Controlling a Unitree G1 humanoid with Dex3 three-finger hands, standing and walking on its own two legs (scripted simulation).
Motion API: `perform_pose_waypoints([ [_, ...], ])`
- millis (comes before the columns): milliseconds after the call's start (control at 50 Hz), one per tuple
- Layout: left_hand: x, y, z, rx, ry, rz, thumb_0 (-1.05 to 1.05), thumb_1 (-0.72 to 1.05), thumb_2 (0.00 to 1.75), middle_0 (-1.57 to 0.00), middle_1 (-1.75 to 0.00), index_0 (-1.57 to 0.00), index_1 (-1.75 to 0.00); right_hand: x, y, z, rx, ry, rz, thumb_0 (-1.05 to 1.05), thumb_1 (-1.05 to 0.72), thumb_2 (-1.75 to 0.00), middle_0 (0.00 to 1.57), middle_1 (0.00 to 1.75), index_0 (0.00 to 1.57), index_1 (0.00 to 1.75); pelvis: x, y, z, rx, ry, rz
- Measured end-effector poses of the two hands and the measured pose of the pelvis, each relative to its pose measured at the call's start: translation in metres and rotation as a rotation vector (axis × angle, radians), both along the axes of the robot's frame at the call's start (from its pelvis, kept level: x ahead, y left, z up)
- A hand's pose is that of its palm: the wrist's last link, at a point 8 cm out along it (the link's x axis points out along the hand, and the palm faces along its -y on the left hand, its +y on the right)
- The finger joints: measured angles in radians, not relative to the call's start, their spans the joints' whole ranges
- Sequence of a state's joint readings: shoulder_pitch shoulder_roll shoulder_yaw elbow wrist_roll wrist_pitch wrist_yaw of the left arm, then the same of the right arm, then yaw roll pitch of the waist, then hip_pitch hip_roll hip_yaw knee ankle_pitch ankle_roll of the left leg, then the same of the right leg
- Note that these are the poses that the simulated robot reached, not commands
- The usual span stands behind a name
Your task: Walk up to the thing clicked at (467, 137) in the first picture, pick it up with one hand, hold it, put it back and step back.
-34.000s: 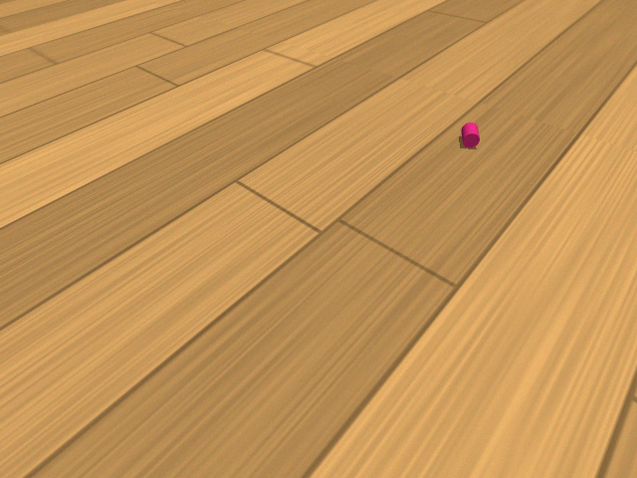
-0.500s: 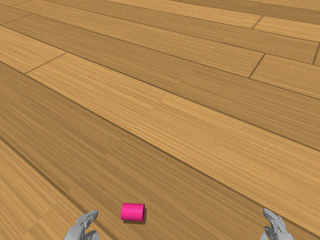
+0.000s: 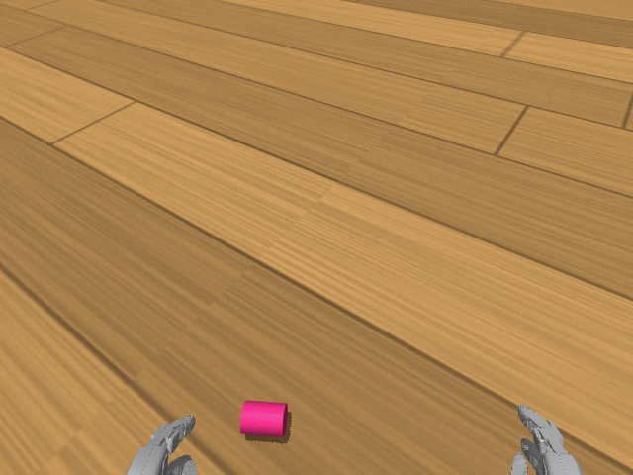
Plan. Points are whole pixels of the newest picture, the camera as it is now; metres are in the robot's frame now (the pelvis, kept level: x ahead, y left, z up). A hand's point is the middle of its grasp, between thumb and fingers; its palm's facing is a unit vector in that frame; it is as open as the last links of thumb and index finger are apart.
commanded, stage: home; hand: left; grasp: from above
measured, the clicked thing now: (264, 418) +0.44 +0.22 -0.67
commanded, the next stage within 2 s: stand in 0.74 s
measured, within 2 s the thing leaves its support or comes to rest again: neither
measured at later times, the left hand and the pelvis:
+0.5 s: hand out of the picture +0.16 +0.18 -0.05, palm faces +0.04 -0.98 -0.21, open 7.4 cm; pelvis +0.00 +0.00 +0.00, yaw +0 degrees
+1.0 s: hand out of the picture +0.15 +0.21 -0.09, palm faces +0.00 -0.94 -0.33, open 7.4 cm; pelvis -0.01 +0.00 +0.02, yaw +0 degrees
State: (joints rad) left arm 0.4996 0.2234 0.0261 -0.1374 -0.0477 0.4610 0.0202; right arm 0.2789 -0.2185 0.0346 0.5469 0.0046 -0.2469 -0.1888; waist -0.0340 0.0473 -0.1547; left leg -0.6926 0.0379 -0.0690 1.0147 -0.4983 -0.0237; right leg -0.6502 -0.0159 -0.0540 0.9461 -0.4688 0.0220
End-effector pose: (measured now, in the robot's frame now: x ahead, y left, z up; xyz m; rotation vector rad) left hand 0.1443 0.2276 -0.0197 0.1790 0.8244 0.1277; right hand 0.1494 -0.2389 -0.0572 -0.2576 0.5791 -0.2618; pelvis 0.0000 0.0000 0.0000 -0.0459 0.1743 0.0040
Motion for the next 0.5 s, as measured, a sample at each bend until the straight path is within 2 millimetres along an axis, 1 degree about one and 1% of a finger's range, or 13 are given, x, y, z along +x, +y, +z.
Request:
perform_pose_waypoints([
  [500, 0.0023, -0.0024, 0.0006, 0.0, -0.006, -0.004, 0.02, 0.9, 0.9, -0.2, -0.29, -0.2, -0.3, -0.0022, -0.0045, -0.0014, -0.001, 0.006, -0.01, 0.02, -0.9, -0.9, 0.2, 0.3, 0.2, 0.3, 0.001, -0.0015, -0.0009, 0.001, 0.001, -0.002],
])
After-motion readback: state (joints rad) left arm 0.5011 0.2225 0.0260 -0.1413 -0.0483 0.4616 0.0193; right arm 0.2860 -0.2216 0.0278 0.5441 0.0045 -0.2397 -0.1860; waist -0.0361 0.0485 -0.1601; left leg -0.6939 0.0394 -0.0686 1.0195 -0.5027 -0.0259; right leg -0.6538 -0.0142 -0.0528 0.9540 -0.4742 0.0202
